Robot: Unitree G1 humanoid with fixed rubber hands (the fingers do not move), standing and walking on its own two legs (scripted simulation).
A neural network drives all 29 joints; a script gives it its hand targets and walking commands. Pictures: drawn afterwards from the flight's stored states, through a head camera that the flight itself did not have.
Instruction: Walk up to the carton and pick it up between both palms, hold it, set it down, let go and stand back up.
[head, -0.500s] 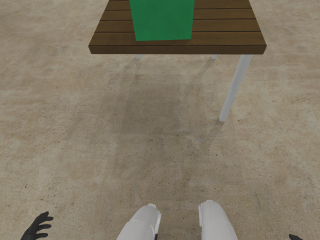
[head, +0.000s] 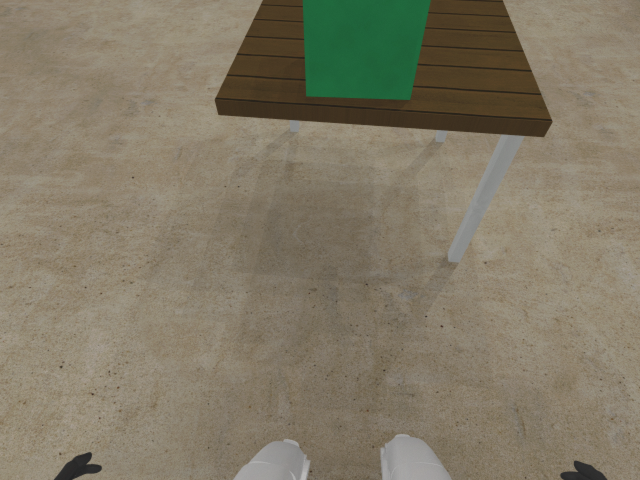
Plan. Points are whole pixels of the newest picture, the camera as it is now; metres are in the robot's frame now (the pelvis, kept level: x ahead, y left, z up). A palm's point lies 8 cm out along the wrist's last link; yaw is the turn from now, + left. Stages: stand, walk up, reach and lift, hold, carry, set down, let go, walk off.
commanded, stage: walk up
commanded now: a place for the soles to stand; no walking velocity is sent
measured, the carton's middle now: (361, 27) +1.06 -0.06 +0.03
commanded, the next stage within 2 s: none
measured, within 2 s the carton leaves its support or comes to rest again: neither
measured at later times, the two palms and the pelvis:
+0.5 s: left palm out of the picture +0.10 +0.33 -0.08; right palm (612, 468) +0.15 -0.33 -0.06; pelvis +0.01 -0.01 +0.01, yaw +0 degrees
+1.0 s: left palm (118, 452) +0.15 +0.27 -0.06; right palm out of the picture +0.08 -0.39 -0.08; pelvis +0.05 -0.07 +0.01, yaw -2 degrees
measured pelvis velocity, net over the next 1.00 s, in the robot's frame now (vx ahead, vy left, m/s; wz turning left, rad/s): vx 0.05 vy -0.07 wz -0.03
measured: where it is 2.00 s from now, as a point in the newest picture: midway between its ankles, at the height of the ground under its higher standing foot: (340, 431)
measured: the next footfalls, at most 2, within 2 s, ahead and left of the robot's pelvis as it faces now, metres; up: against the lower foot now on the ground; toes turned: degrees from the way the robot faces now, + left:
left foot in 1.32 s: +0.25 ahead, +0.10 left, +0.00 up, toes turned -7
right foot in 1.58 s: +0.28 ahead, -0.18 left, +0.00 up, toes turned -1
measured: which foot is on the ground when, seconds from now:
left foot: down 0.00-0.94, up 0.96-1.00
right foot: down 0.00-1.00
